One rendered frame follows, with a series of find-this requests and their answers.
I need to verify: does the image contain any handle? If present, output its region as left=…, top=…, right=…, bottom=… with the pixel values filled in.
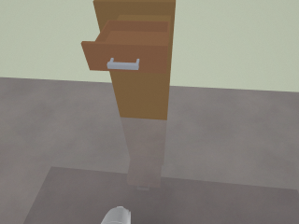
left=107, top=58, right=140, bottom=70

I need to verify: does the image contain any cabinet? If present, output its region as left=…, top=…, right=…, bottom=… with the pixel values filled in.
left=93, top=0, right=177, bottom=120

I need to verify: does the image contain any left robot thigh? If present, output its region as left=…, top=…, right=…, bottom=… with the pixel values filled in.
left=101, top=207, right=131, bottom=224

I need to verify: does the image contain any drawer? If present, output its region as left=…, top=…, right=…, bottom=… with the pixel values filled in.
left=80, top=20, right=170, bottom=74

